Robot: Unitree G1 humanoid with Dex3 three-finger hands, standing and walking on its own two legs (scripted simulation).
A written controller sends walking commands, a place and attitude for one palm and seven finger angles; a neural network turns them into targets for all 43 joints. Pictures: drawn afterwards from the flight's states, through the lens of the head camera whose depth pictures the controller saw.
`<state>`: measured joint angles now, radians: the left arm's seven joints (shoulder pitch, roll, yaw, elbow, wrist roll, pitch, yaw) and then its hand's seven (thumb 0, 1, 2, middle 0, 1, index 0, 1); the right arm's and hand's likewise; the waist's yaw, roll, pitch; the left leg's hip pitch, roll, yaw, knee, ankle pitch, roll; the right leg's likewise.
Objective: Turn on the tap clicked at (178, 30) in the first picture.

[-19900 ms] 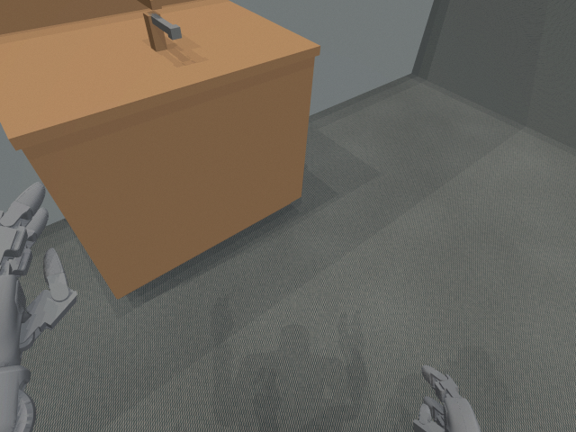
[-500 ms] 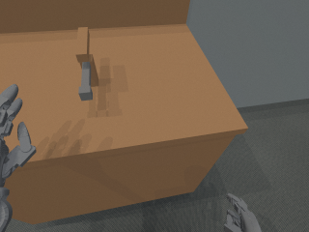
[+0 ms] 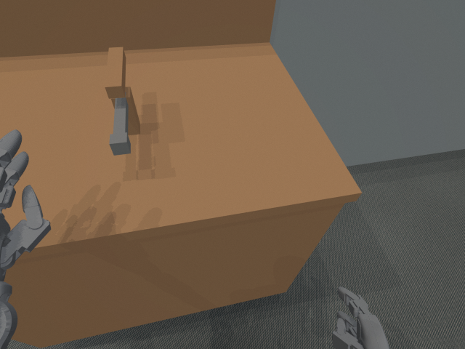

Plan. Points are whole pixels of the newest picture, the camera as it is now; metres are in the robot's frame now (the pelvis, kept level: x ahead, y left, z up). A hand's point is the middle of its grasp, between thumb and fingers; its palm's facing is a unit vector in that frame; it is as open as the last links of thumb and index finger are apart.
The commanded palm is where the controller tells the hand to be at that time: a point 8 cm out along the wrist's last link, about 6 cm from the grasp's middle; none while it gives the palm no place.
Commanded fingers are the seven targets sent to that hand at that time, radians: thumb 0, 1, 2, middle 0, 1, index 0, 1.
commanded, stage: shuffle to correct the standing spot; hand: left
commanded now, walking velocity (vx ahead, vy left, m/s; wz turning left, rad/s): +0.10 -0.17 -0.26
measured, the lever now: (120, 143) +0.40 +0.25 +0.12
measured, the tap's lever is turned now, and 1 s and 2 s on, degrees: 0 0 0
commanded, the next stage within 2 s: come to a stop and stand still in 0.50 s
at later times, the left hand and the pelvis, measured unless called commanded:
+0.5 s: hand (127, 201) +0.26 +0.18 +0.16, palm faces +0.30 -0.82 -0.48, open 7.4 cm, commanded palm +0.21 +0.21 +0.18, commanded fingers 0.00 0.90 0.90 -0.20 -0.30 -0.20 -0.30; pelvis +0.03 -0.06 -0.01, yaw -4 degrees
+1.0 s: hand (143, 196) +0.27 +0.16 +0.16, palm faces +0.31 -0.82 -0.48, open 7.4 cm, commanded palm +0.21 +0.19 +0.18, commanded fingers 0.00 0.90 0.90 -0.20 -0.30 -0.20 -0.30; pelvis +0.04 -0.08 +0.00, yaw -4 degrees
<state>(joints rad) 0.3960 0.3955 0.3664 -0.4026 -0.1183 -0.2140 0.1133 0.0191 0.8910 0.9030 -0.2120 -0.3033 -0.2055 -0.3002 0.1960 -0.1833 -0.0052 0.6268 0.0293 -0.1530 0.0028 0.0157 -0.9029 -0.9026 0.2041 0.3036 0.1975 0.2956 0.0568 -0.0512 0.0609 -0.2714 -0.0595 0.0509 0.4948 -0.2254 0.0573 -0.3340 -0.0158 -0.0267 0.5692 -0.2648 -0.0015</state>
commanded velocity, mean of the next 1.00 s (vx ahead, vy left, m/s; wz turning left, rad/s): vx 0.05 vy -0.07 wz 0.00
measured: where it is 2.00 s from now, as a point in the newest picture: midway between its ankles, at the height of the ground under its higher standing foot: outside the picture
